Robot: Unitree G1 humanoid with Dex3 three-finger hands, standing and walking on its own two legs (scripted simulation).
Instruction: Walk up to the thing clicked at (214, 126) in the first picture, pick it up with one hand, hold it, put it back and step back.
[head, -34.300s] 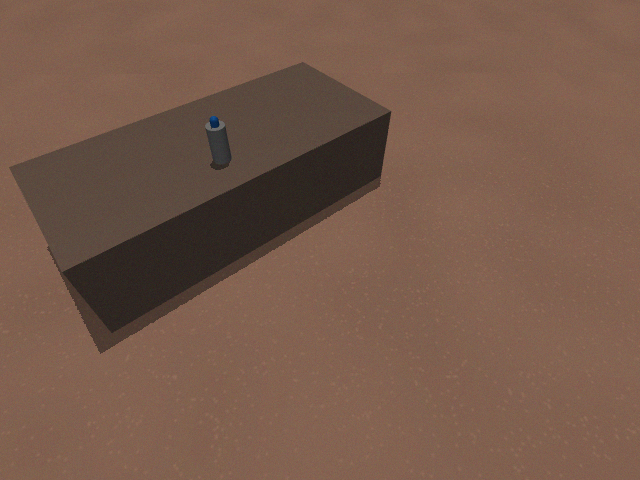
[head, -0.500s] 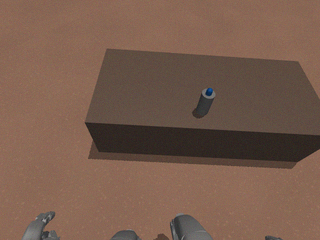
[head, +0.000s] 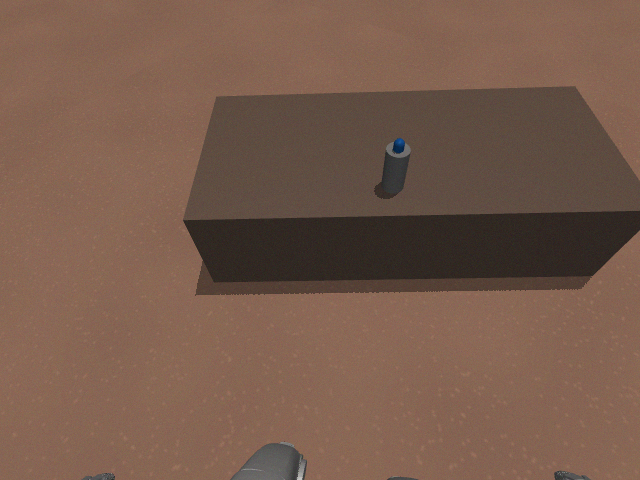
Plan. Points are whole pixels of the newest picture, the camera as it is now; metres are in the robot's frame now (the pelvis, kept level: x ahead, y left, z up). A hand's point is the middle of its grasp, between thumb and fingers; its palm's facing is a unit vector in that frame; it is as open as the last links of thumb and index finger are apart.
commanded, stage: step back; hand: right
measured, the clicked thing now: (395, 164) +0.94 -0.16 -0.31
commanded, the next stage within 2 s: stand in 1.56 s
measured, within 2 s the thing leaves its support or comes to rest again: neither
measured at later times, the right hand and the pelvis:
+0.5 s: hand out of the picture -0.04 -0.30 -0.15, palm faces -0.02 +0.92 -0.39, open 7.4 cm; pelvis -0.16 -0.03 -0.01, yaw -1 degrees
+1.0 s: hand out of the picture -0.12 -0.28 -0.15, palm faces -0.07 +0.94 -0.34, open 7.4 cm; pelvis -0.20 -0.03 +0.00, yaw +3 degrees
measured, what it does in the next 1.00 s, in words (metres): walks backwards: left foot, then right foot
